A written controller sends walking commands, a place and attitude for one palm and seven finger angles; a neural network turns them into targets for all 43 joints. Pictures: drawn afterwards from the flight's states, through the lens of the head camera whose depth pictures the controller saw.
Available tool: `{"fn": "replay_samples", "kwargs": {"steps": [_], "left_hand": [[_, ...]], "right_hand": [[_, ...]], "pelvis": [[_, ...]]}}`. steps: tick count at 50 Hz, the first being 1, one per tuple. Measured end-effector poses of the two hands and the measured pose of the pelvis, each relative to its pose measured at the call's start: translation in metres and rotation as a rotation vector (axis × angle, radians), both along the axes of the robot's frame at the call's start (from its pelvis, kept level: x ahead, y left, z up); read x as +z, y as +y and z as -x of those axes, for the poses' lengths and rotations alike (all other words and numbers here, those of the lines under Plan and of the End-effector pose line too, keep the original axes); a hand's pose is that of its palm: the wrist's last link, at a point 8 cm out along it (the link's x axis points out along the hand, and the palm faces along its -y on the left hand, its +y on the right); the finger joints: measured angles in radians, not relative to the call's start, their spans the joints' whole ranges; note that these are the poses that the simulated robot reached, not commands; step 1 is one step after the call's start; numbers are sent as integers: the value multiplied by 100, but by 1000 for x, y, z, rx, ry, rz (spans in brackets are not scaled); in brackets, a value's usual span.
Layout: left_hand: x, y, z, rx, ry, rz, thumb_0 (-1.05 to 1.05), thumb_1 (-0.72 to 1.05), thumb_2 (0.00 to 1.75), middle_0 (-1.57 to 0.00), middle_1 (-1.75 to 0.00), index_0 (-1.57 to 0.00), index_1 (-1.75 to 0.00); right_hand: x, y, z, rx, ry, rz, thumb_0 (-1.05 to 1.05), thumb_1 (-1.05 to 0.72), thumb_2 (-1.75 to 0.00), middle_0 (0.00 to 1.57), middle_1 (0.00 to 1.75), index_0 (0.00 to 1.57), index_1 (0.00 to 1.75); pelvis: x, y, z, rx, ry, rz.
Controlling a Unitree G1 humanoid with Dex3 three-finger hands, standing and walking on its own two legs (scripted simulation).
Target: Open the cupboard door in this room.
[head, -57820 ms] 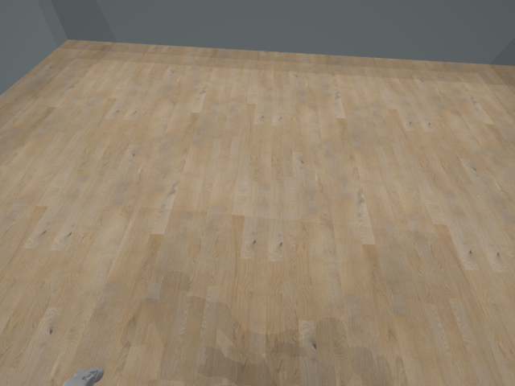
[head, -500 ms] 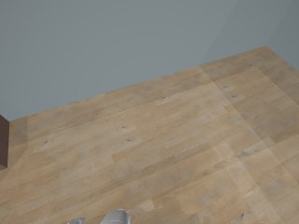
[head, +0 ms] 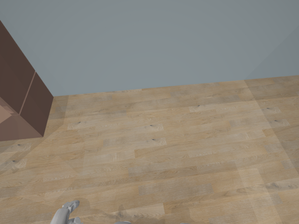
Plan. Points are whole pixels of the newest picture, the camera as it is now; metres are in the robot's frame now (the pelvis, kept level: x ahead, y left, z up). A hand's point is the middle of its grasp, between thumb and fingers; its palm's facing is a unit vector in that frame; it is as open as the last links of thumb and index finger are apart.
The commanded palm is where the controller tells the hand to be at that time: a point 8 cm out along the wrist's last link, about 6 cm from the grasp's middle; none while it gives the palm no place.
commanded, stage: turn to face it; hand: left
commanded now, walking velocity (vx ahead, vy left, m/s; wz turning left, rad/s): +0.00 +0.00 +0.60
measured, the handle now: out of the picture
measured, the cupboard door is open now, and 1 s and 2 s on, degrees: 47 47 47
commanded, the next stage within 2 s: take the last steps up to it in 1.42 s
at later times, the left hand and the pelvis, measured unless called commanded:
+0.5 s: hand out of the picture -0.03 +0.22 -0.19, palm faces +0.37 -0.90 -0.25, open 7.3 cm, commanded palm none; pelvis +0.00 +0.00 -0.01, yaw +20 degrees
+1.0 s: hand out of the picture +0.00 +0.18 -0.14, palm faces +0.57 -0.77 -0.27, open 7.4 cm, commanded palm none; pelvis +0.03 -0.04 +0.00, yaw +38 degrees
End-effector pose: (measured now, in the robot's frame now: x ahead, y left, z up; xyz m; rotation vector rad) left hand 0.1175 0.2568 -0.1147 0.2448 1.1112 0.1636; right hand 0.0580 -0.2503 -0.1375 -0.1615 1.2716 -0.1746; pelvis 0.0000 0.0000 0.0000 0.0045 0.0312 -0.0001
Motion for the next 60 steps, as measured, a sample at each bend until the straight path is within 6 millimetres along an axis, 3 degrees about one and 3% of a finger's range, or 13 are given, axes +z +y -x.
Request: {"fn": "replay_samples", "kwargs": {"steps": [4,12,16,21,24,28,34,40,44,48,52,56,60], "left_hand": [[3,-20,14,30,-26,-12,0,91,90,-20,-30,-20,-30],[0,-41,67,170,52,45,0,91,90,-20,-30,-20,-30],[-10,-32,98,263,79,59,0,92,90,-21,-30,-20,-30],[-34,-9,146,378,139,81,0,91,90,-21,-30,-20,-30],[-40,5,167,427,196,77,0,91,90,-20,-30,-20,-30],[-29,18,169,472,180,68,0,91,90,-20,-30,-20,-30],[-12,24,150,503,77,50,0,91,90,-20,-30,-19,-30],[-3,11,127,522,6,28,0,91,90,-20,-30,-19,-30],[-1,-7,121,549,-36,-8,0,91,90,-20,-30,-20,-30],[4,-32,137,598,-9,-2,0,91,90,-20,-30,-20,-30],[2,-56,160,673,35,34,0,91,90,-20,-30,-20,-30],[-6,-74,189,761,68,74,0,91,90,-21,-30,-20,-30],[-19,-85,228,851,112,111,0,91,90,-21,-30,-20,-30]], "right_hand": [[-11,-19,-7,28,23,-12,1,-90,-90,20,30,20,30],[6,-25,-45,141,33,-3,1,-91,-90,19,30,20,30],[9,-9,-75,239,23,13,1,-91,-90,19,30,20,30],[11,28,-123,368,-66,41,1,-91,-90,19,30,20,30],[17,49,-140,420,-127,48,1,-91,-90,19,30,20,30],[27,62,-144,464,-135,59,0,-90,-90,20,30,20,30],[27,66,-137,509,-81,44,0,-90,-90,20,30,20,30],[14,49,-135,527,-13,23,1,-90,-90,20,30,20,30],[-5,34,-145,541,20,5,1,-90,-90,20,30,20,30],[-7,29,-161,582,43,5,1,-90,-90,20,30,20,30],[0,38,-178,640,44,6,1,-90,-90,20,30,20,30],[6,60,-196,723,33,17,1,-91,-90,19,30,20,30],[11,100,-214,824,-13,25,1,-91,-90,19,30,20,30]], "pelvis": [[-4,-14,2,57,-15,-10],[8,-25,-4,183,-20,-35],[6,-21,-6,246,-17,-30],[-9,-3,-7,317,-12,-9],[-10,3,-4,342,-15,-5],[0,8,-4,384,-17,14],[8,5,-7,443,-17,22],[6,-12,-16,513,-10,18],[-4,-29,-26,563,1,-4],[1,-36,-29,628,-17,-20],[6,-38,-34,690,-21,-32],[7,-36,-34,751,-20,-35],[2,-27,-29,802,-20,-27]]}}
